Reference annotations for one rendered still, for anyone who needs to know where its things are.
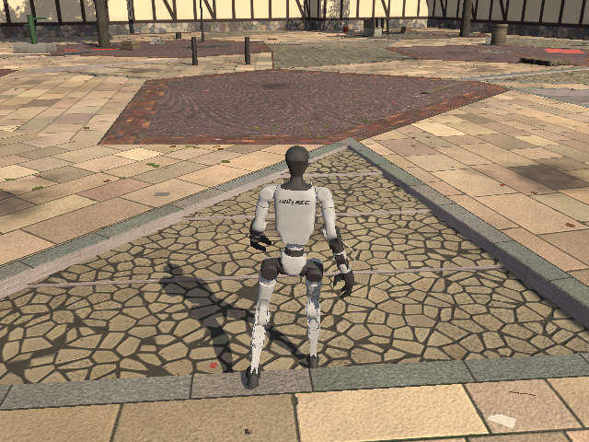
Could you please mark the robot right thigh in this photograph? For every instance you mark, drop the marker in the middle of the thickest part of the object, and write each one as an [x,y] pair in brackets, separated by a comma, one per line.
[314,275]

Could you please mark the robot right upper arm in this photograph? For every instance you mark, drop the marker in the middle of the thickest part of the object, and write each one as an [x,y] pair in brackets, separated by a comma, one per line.
[328,212]

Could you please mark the left robot hand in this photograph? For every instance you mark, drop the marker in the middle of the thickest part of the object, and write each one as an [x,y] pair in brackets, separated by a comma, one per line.
[257,246]

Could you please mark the robot right shin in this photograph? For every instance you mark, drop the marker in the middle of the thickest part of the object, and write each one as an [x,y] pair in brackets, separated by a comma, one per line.
[313,329]

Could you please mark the right robot hand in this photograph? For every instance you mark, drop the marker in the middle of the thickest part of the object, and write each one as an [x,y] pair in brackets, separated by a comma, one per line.
[349,282]

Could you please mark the left robot forearm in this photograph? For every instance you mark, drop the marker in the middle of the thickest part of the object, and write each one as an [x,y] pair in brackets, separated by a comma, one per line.
[254,235]

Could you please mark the robot left upper arm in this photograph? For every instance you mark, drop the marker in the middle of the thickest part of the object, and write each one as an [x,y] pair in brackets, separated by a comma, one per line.
[262,207]

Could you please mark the right robot forearm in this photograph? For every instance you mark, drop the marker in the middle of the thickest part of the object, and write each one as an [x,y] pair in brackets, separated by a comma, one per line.
[339,253]

